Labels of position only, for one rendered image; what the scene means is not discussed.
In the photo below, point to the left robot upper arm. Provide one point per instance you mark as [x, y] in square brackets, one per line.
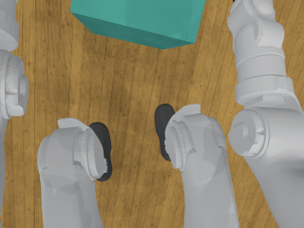
[14, 96]

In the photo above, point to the robot right forearm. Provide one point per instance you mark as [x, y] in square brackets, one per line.
[260, 59]

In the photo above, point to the robot left forearm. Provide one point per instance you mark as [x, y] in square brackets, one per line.
[9, 27]

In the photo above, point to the robot right thigh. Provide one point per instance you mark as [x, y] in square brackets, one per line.
[209, 197]

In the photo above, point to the robot left thigh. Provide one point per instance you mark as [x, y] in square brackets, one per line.
[68, 195]

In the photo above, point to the carton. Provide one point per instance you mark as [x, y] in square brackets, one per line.
[161, 24]

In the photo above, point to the right robot upper arm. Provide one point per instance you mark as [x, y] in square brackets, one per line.
[271, 141]

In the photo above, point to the robot thigh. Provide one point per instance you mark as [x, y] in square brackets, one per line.
[68, 195]
[209, 197]

